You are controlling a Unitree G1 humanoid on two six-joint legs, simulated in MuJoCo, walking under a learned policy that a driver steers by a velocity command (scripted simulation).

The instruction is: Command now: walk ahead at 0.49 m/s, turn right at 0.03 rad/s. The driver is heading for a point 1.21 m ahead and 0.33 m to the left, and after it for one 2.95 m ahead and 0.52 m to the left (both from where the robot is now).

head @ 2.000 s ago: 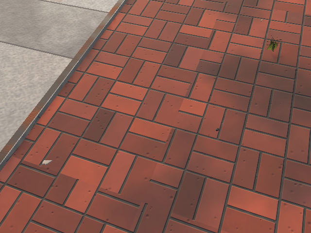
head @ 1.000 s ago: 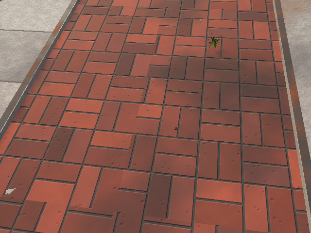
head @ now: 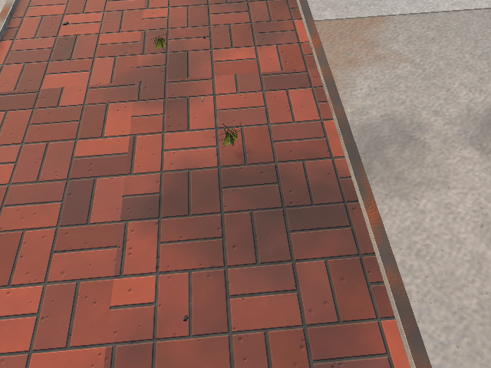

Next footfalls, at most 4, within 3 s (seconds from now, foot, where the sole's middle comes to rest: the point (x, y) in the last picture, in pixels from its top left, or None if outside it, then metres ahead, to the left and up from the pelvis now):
0.22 left None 0.31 0.10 -0.78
0.76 right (299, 327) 0.61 -0.08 -0.78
1.32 left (232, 250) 0.86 0.12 -0.78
1.86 right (236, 165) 1.23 0.11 -0.78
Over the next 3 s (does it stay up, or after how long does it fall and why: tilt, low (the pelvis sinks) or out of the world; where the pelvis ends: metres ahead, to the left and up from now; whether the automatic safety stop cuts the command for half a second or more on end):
stays up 1.51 0.37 -0.01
